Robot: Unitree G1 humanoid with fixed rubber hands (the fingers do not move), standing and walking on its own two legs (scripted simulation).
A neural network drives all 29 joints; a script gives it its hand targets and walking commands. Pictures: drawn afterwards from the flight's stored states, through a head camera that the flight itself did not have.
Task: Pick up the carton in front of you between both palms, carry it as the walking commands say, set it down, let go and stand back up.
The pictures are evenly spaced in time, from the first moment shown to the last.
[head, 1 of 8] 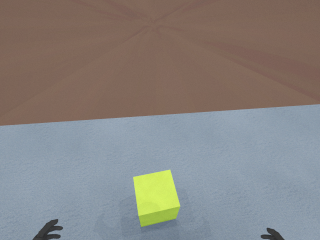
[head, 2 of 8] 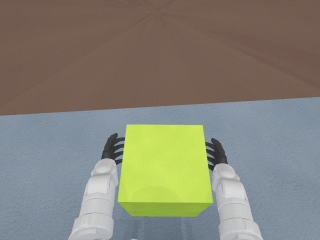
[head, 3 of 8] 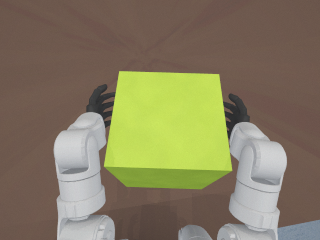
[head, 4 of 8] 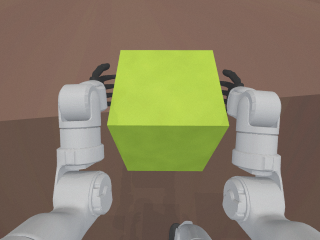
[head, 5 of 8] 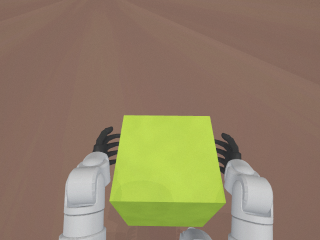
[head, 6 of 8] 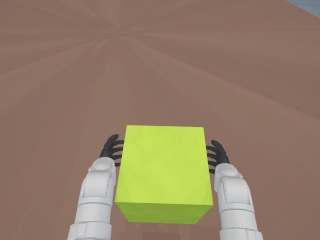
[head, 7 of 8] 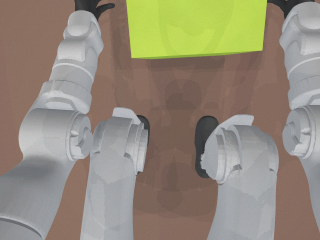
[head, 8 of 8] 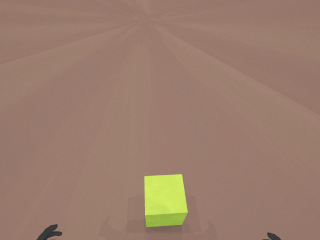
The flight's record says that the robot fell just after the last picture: no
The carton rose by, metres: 0.97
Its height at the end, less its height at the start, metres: +0.24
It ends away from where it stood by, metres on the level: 6.24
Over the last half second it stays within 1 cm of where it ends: yes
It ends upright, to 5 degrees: yes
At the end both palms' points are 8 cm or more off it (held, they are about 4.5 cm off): yes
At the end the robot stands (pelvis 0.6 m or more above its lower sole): yes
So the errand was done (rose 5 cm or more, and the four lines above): yes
